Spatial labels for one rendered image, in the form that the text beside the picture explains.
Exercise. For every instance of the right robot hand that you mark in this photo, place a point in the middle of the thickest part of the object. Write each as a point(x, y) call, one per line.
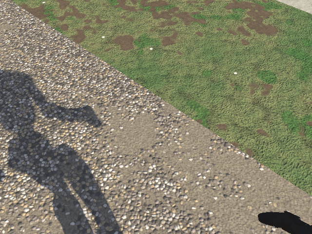
point(287, 221)

